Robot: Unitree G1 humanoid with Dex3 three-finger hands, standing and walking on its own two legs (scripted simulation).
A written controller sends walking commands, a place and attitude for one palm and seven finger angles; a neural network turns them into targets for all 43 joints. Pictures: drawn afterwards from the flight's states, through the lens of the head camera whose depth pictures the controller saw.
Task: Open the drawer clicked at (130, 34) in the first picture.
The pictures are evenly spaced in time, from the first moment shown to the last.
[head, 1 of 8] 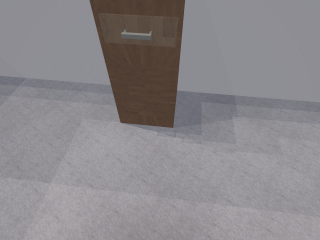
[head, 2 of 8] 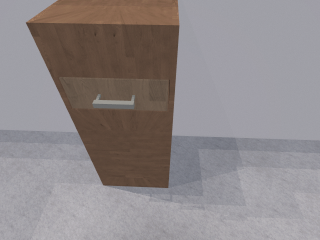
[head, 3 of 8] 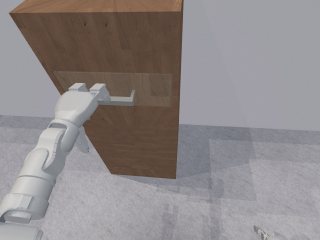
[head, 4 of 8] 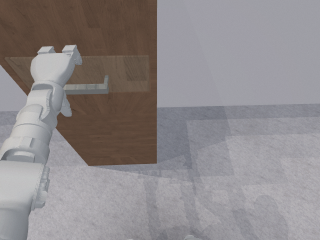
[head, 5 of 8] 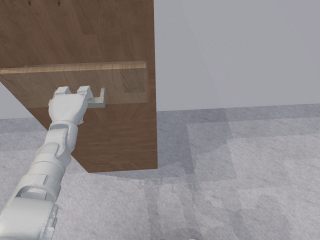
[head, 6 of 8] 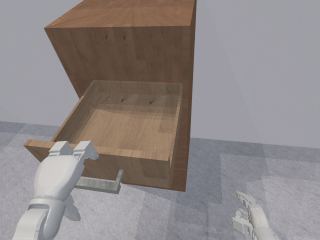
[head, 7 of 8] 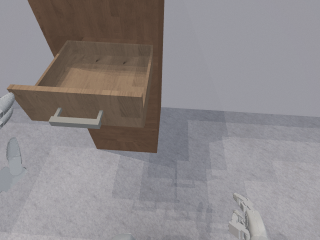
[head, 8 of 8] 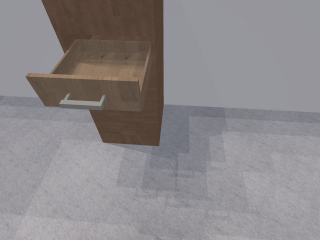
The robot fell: no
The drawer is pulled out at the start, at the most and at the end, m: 0.00 0.30 0.30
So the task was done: yes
